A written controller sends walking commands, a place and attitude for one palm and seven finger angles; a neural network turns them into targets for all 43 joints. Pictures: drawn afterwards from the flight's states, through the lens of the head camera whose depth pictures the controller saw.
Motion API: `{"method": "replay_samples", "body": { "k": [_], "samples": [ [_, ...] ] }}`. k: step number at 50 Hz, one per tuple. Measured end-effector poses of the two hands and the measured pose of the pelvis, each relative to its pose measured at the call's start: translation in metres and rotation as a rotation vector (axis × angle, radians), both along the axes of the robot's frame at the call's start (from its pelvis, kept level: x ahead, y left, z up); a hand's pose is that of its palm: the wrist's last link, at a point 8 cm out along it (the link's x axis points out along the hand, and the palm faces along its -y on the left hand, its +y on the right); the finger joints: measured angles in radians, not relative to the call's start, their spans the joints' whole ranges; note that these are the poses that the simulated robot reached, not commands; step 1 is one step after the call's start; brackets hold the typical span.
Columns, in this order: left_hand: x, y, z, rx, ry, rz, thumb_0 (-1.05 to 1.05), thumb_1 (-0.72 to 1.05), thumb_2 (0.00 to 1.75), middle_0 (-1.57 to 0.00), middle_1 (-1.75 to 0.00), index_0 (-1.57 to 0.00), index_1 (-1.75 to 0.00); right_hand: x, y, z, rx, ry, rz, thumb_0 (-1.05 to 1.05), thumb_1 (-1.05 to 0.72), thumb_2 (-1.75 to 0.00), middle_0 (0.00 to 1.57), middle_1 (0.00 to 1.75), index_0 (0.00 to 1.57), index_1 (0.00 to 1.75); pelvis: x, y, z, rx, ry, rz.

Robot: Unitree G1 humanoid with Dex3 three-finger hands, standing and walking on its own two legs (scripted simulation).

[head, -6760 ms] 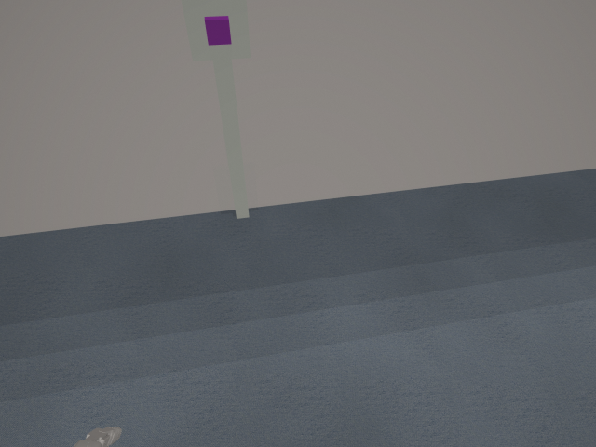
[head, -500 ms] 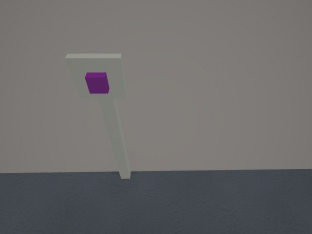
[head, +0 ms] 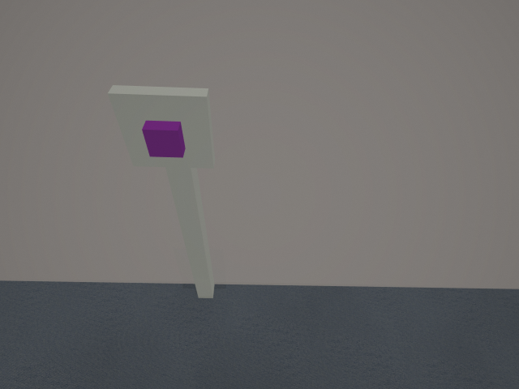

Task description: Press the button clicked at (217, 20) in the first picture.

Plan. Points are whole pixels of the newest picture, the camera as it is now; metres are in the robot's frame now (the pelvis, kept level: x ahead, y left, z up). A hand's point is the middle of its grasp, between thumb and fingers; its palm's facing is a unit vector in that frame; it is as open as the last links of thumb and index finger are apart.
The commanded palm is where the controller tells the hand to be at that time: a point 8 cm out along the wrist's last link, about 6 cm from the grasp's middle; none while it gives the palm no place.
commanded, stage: shuffle to correct the standing spot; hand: left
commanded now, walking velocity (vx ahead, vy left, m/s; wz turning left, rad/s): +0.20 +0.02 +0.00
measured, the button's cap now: (165, 138) +0.55 +0.22 +0.08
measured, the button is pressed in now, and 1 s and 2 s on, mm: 0 0 0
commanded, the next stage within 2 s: come to a stop and stand still in 0.10 s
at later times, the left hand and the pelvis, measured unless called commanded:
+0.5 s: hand out of the picture +0.05 +0.18 -0.19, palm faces +0.07 -0.99 -0.13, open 7.3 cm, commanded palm none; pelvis +0.09 +0.03 +0.00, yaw -1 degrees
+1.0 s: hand out of the picture +0.06 +0.15 -0.16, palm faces +0.08 -0.98 -0.20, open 7.3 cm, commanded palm none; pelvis +0.06 -0.02 +0.01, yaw +0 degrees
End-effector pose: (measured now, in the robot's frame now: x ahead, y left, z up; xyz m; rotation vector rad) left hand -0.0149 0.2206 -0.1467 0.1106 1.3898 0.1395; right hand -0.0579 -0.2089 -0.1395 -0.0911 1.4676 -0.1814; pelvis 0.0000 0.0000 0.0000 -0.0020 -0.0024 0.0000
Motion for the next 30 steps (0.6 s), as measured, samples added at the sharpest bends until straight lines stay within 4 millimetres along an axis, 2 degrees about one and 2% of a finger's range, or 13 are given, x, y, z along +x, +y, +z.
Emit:
{"method": "replay_samples", "body": {
  "k": [3, 6, 11, 13, 16, 19, 22, 25, 30],
  "samples": [
    [0.027, -0.002, 0.001, 0.028, -0.065, 0.003, 0.01, 0.92, 0.89, -0.19, -0.29, -0.2, -0.3, 0.006, 0.003, -0.011, 0.037, 0.03, 0.003, 0.0, -0.91, -0.9, 0.2, 0.3, 0.2, 0.29, 0.012, -0.005, -0.007, 0.021, 0.004, 0.003],
    [0.039, -0.002, 0.004, 0.045, -0.102, 0.04, 0.01, 0.93, 0.89, -0.19, -0.29, -0.2, -0.3, 0.026, 0.003, -0.017, 0.056, 0.046, 0.031, 0.0, -0.91, -0.9, 0.2, 0.3, 0.2, 0.29, 0.024, -0.005, -0.008, 0.006, -0.003, 0.029],
    [0.036, -0.003, 0.011, 0.035, -0.057, 0.076, 0.0, 0.92, 0.89, -0.19, -0.29, -0.2, -0.3, 0.096, 0.001, -0.006, 0.044, -0.057, 0.073, 0.01, -0.91, -0.9, 0.2, 0.3, 0.2, 0.29, 0.046, 0.002, 0.003, 0.009, -0.005, 0.038],
    [0.033, -0.004, 0.01, 0.015, -0.016, 0.079, 0.0, 0.92, 0.89, -0.19, -0.29, -0.2, -0.3, 0.122, -0.005, 0.0, 0.005, -0.089, 0.085, 0.03, -0.94, -0.9, 0.2, 0.3, 0.2, 0.3, 0.056, 0.007, 0.006, 0.011, -0.004, 0.038],
    [0.032, -0.003, 0.002, -0.018, 0.047, 0.083, 0.0, 0.92, 0.89, -0.2, -0.29, -0.2, -0.3, 0.159, -0.008, 0.006, -0.044, -0.158, 0.098, 0.03, -0.95, -0.9, 0.2, 0.3, 0.2, 0.29, 0.07, 0.017, 0.003, 0.002, -0.012, 0.027],
    [0.036, 0.003, -0.013, -0.046, 0.1, 0.083, 0.0, 0.91, 0.89, -0.2, -0.29, -0.2, -0.3, 0.187, -0.002, 0.004, -0.087, -0.209, 0.106, 0.02, -0.95, -0.9, 0.19, 0.3, 0.2, 0.29, 0.085, 0.028, -0.008, -0.023, -0.023, 0.018],
    [0.046, 0.008, -0.018, -0.047, 0.12, 0.075, 0.0, 0.91, 0.89, -0.2, -0.29, -0.2, -0.3, 0.204, 0.01, 0.007, -0.087, -0.222, 0.109, 0.02, -0.94, -0.9, 0.19, 0.3, 0.2, 0.29, 0.091, 0.031, -0.007, 0.0, -0.018, -0.001],
    [0.062, 0.014, -0.013, -0.032, 0.107, 0.051, 0.0, 0.91, 0.89, -0.2, -0.29, -0.2, -0.3, 0.214, 0.019, 0.007, -0.072, -0.24, 0.1, 0.01, -0.93, -0.9, 0.19, 0.3, 0.2, 0.29, 0.088, 0.031, -0.004, 0.002, -0.007, -0.009],
    [0.088, 0.024, 0.0, 0.03, 0.032, 0.008, 0.0, 0.91, 0.89, -0.2, -0.29, -0.2, -0.3, 0.213, 0.013, 0.001, -0.042, -0.267, 0.077, 0.0, -0.94, -0.9, 0.2, 0.3, 0.2, 0.3, 0.072, 0.024, -0.002, 0.002, 0.005, -0.025]
  ]
}}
